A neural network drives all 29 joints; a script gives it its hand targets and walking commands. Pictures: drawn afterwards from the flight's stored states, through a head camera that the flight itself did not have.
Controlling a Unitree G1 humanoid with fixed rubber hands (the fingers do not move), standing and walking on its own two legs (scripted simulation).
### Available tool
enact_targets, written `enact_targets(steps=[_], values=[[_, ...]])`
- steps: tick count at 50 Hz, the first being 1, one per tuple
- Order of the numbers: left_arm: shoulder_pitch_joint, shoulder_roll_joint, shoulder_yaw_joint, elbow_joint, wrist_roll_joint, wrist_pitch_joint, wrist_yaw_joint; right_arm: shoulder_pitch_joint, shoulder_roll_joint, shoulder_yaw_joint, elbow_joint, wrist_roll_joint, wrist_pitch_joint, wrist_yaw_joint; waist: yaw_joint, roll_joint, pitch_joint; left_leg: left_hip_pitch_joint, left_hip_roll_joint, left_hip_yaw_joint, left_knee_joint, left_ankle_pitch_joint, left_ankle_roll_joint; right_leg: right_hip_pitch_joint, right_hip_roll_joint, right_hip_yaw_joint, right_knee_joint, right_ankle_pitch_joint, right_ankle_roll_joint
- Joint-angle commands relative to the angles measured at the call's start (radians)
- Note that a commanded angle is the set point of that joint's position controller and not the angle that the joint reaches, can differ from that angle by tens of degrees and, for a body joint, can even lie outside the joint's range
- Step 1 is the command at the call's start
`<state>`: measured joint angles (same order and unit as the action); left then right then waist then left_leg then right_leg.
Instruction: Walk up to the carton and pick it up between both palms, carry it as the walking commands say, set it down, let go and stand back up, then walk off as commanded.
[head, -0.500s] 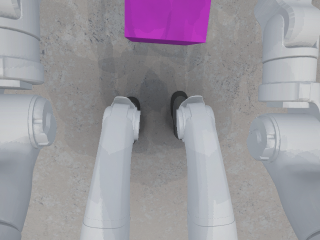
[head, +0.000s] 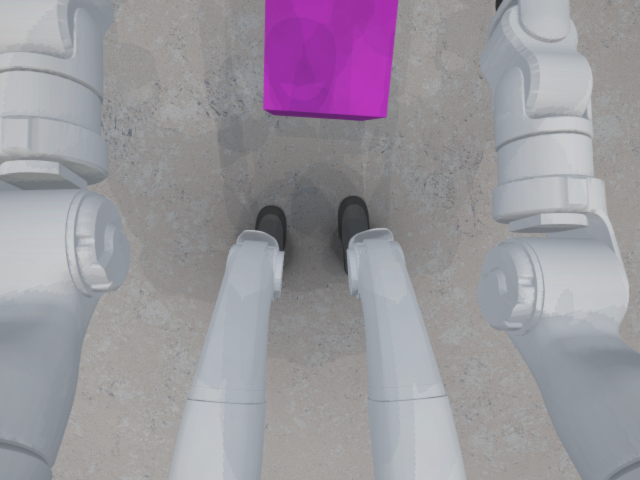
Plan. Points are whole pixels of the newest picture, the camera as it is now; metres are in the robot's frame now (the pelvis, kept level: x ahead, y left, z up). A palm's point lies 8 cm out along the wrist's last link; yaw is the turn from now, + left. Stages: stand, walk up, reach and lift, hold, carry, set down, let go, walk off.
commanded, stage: set down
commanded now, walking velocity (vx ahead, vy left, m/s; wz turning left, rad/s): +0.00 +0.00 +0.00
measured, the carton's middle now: (324, 56) +0.54 -0.03 -0.54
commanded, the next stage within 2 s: let go in 0.06 s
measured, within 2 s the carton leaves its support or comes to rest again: neither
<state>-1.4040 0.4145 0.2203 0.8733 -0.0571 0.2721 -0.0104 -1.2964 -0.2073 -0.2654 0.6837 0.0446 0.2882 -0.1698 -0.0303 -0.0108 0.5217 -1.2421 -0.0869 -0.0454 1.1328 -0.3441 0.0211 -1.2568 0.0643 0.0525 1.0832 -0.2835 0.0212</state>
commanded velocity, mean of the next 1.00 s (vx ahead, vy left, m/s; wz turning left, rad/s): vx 0.00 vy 0.00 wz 0.00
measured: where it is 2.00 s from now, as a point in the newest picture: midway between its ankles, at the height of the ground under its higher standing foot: (311, 257)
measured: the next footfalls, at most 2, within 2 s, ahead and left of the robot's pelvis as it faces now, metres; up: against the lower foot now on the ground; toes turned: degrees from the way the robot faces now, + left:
none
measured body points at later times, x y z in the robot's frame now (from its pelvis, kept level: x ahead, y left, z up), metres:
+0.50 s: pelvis +0.05 +0.00 +0.06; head +0.31 +0.01 +0.42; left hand +0.40 +0.22 -0.07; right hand +0.39 -0.22 -0.06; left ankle +0.09 +0.09 -0.63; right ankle +0.11 -0.12 -0.63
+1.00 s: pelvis +0.10 +0.00 +0.11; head +0.15 +0.00 +0.55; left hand +0.26 +0.23 +0.02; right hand +0.27 -0.23 +0.02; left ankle +0.09 +0.10 -0.63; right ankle +0.11 -0.12 -0.63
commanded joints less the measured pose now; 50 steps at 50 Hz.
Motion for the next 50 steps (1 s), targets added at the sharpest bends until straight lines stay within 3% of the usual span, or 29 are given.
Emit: enact_targets(steps=[1, 2, 3, 7, 8, 9, 12, 13, 15, 16, 17, 18, 19, 20, 22, 25, 26, 27, 28, 29, 30, 32, 35, 39, 42, 44, 45, 47, 50], values=[[-0.252, 0.137, 0.022, -0.192, 0.02, -0.059, 0.013, -0.217, -0.153, -0.01, -0.201, -0.034, -0.069, 0.007, -0.016, 0.049, -2.034, 0.659, 0.024, 0.003, -0.125, 0.478, -0.047, 0.7, 0.016, -0.056, -0.057, 0.386, 0.02], [-0.198, 0.162, 0.045, -0.219, 0.056, -0.055, 0.02, -0.169, -0.152, -0.008, -0.244, -0.042, -0.068, 0.006, 0.005, 0.054, -2.109, 0.704, 0.02, 0.005, -0.113, 0.515, -0.046, 0.728, 0.017, -0.054, -0.059, 0.418, 0.023], [-0.157, 0.125, 0.027, -0.239, 0.042, -0.049, 0.031, -0.117, -0.139, 0.016, -0.244, -0.04, -0.063, 0.016, 0.001, 0.051, -2.14, 0.724, 0.018, 0.002, -0.122, 0.545, -0.051, 0.758, 0.016, -0.058, -0.058, 0.432, 0.017], [0.049, 0.103, 0.025, -0.464, 0.065, -0.012, 0.089, 0.066, -0.183, 0.044, -0.429, -0.062, -0.039, 0.041, 0.029, 0.035, -2.267, 0.829, 0.014, -0.006, -0.123, 0.607, -0.059, 0.868, 0.023, -0.05, -0.06, 0.489, 0.004], [0.113, 0.077, 0.008, -0.49, 0.057, -0.003, 0.098, 0.15, -0.171, 0.062, -0.428, -0.056, -0.028, 0.048, 0.016, 0.031, -2.234, 0.839, 0.024, -0.016, -0.141, 0.602, -0.058, 0.886, 0.022, -0.047, -0.065, 0.495, 0.0], [0.139, 0.083, 0.002, -0.586, 0.047, 0.002, 0.101, 0.164, -0.193, 0.059, -0.511, -0.049, -0.025, 0.054, 0.019, 0.027, -2.251, 0.873, 0.021, -0.017, -0.144, 0.61, -0.056, 0.909, 0.022, -0.042, -0.073, 0.509, 0.0], [0.334, 0.049, -0.029, -0.712, 0.025, 0.016, 0.101, 0.354, -0.184, 0.09, -0.636, -0.023, -0.011, 0.08, 0.018, 0.036, -2.227, 0.949, 0.03, -0.033, -0.159, 0.714, -0.057, 0.945, 0.01, -0.022, -0.099, 0.592, -0.004], [0.349, 0.045, -0.014, -0.731, 0.014, 0.016, 0.102, 0.362, -0.194, 0.094, -0.652, -0.023, -0.008, 0.084, 0.017, 0.016, -2.185, 0.894, 0.034, -0.028, -0.164, 0.666, -0.06, 0.979, 0.004, -0.01, -0.102, 0.589, -0.009], [0.496, 0.03, -0.022, -0.754, 0.035, 0.009, 0.089, 0.531, -0.177, 0.085, -0.609, -0.023, -0.005, 0.094, 0.012, 0.052, -2.049, 0.859, 0.034, -0.027, -0.204, 0.602, -0.055, 1.01, -0.006, 0.007, -0.13, 0.555, -0.011], [0.572, 0.02, -0.027, -0.774, 0.037, 0.004, 0.08, 0.596, -0.157, 0.097, -0.655, -0.012, -0.011, 0.099, 0.02, 0.04, -2.033, 0.913, 0.038, -0.034, -0.224, 0.629, -0.047, 1.041, -0.006, -0.001, -0.153, 0.567, -0.002], [0.555, 0.017, -0.028, -0.804, 0.026, -0.009, 0.079, 0.597, -0.173, 0.092, -0.673, -0.008, -0.023, 0.109, -0.004, 0.049, -1.986, 0.889, 0.045, -0.033, -0.223, 0.618, -0.053, 1.028, -0.008, 0.008, -0.162, 0.563, -0.011], [0.68, -0.003, -0.036, -0.78, 0.024, -0.014, 0.069, 0.697, -0.143, 0.114, -0.682, 0.006, -0.031, 0.114, 0.012, 0.034, -1.96, 0.929, 0.04, -0.036, -0.238, 0.634, -0.045, 1.057, -0.013, 0.003, -0.177, 0.583, -0.004], [0.629, -0.008, -0.04, -0.785, 0.005, -0.028, 0.066, 0.678, -0.149, 0.108, -0.665, 0.007, -0.04, 0.121, -0.001, 0.033, -1.869, 0.883, 0.048, -0.034, -0.261, 0.608, -0.049, 1.024, -0.018, 0.006, -0.196, 0.546, -0.008], [0.714, -0.023, -0.035, -0.788, 0.023, -0.039, 0.057, 0.765, -0.136, 0.106, -0.658, 0.003, -0.052, 0.126, 0.004, 0.056, -1.847, 0.907, 0.041, -0.037, -0.266, 0.607, -0.047, 1.066, -0.024, 0.015, -0.201, 0.561, -0.008], [0.854, -0.032, -0.046, -0.726, 0.027, -0.068, 0.046, 0.898, -0.119, 0.116, -0.626, -0.002, -0.078, 0.136, 0.009, 0.022, -1.748, 0.918, 0.049, -0.035, -0.305, 0.603, -0.04, 1.077, -0.025, 0.009, -0.236, 0.544, -0.002], [0.935, -0.075, -0.053, -0.629, 0.054, -0.125, 0.033, 0.973, -0.108, 0.104, -0.54, -0.026, -0.135, 0.155, 0.02, 0.044, -1.46, 0.871, 0.054, -0.037, -0.366, 0.558, -0.049, 0.988, -0.03, 0.02, -0.296, 0.483, -0.007], [0.93, -0.094, -0.062, -0.549, 0.051, -0.144, 0.026, 0.98, -0.08, 0.111, -0.47, -0.037, -0.151, 0.164, 0.017, 0.033, -1.314, 0.847, 0.065, -0.045, -0.396, 0.501, -0.045, 0.877, -0.024, 0.006, -0.322, 0.382, -0.006], [0.944, -0.103, -0.049, -0.538, 0.071, -0.162, 0.013, 0.97, -0.078, 0.107, -0.461, -0.04, -0.171, 0.176, 0.029, 0.065, -1.222, 0.836, 0.061, -0.041, -0.407, 0.437, -0.043, 0.856, -0.032, 0.01, -0.347, 0.316, -0.011], [1.059, -0.133, -0.069, -0.499, 0.063, -0.178, 0.003, 1.069, -0.061, 0.111, -0.429, -0.059, -0.183, 0.176, 0.013, 0.024, -1.213, 0.867, 0.064, -0.04, -0.427, 0.416, -0.042, 0.88, -0.033, 0.0, -0.365, 0.301, -0.011], [1.08, -0.137, -0.067, -0.467, 0.06, -0.19, -0.003, 1.087, -0.067, 0.116, -0.407, -0.066, -0.195, 0.183, 0.018, 0.023, -1.144, 0.844, 0.066, -0.027, -0.449, 0.36, -0.04, 0.879, -0.036, 0.002, -0.395, 0.254, -0.015], [1.187, -0.147, -0.068, -0.475, 0.08, -0.201, -0.009, 1.207, -0.051, 0.127, -0.383, -0.075, -0.201, 0.185, 0.026, 0.033, -1.104, 0.876, 0.072, -0.027, -0.481, 0.34, -0.037, 0.915, -0.044, -0.008, -0.413, 0.243, -0.008], [1.185, -0.127, -0.053, -0.483, 0.083, -0.216, -0.014, 1.179, -0.06, 0.136, -0.365, -0.066, -0.22, 0.197, 0.033, 0.036, -0.97, 0.849, 0.073, -0.017, -0.537, 0.223, -0.037, 0.916, -0.046, -0.023, -0.46, 0.13, -0.017], [1.255, -0.126, -0.063, -0.478, 0.089, -0.236, -0.025, 1.209, -0.077, 0.143, -0.381, -0.079, -0.243, 0.197, 0.047, 0.025, -0.809, 0.842, 0.084, -0.013, -0.618, 0.151, -0.039, 0.954, -0.044, -0.035, -0.525, 0.081, -0.01], [1.359, -0.108, -0.084, -0.548, 0.1, -0.261, -0.031, 1.308, -0.086, 0.135, -0.417, -0.088, -0.26, 0.208, 0.044, 0.055, -0.771, 0.921, 0.091, -0.009, -0.69, 0.169, -0.035, 1.084, -0.028, -0.052, -0.566, 0.14, -0.002], [1.468, -0.115, -0.115, -0.571, 0.096, -0.273, -0.032, 1.405, -0.098, 0.129, -0.443, -0.089, -0.276, 0.214, 0.033, 0.047, -0.771, 1.016, 0.08, -0.002, -0.705, 0.296, -0.048, 1.143, -0.025, -0.05, -0.604, 0.253, -0.003], [1.484, -0.105, -0.116, -0.586, 0.091, -0.27, -0.036, 1.418, -0.106, 0.135, -0.439, -0.09, -0.27, 0.225, 0.026, 0.028, -0.733, 1.032, 0.085, -0.01, -0.724, 0.278, -0.046, 1.168, -0.022, -0.05, -0.612, 0.237, -0.005], [1.531, -0.107, -0.13, -0.595, 0.091, -0.268, -0.039, 1.445, -0.105, 0.142, -0.441, -0.079, -0.271, 0.228, 0.038, 0.069, -0.708, 1.035, 0.082, -0.003, -0.738, 0.288, -0.048, 1.186, -0.025, -0.045, -0.631, 0.246, -0.009], [1.524, -0.098, -0.135, -0.61, 0.074, -0.267, -0.044, 1.437, -0.104, 0.15, -0.467, -0.078, -0.268, 0.234, 0.028, 0.005, -0.68, 1.051, 0.075, -0.009, -0.737, 0.279, -0.047, 1.195, -0.021, -0.052, -0.64, 0.25, -0.006], [1.526, -0.088, -0.138, -0.614, 0.076, -0.246, -0.055, 1.436, -0.11, 0.165, -0.445, -0.066, -0.242, 0.24, 0.036, 0.044, -0.597, 1.04, 0.077, 0.004, -0.782, 0.196, -0.04, 1.233, -0.022, -0.06, -0.664, 0.196, -0.006]])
